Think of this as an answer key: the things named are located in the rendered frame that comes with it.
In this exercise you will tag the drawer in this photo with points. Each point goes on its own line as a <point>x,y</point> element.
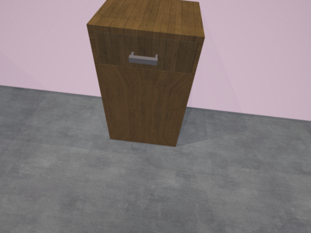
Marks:
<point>173,55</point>

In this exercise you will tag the cabinet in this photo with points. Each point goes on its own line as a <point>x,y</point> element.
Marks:
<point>146,105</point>

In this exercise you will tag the handle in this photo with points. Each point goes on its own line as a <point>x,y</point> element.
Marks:
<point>143,60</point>

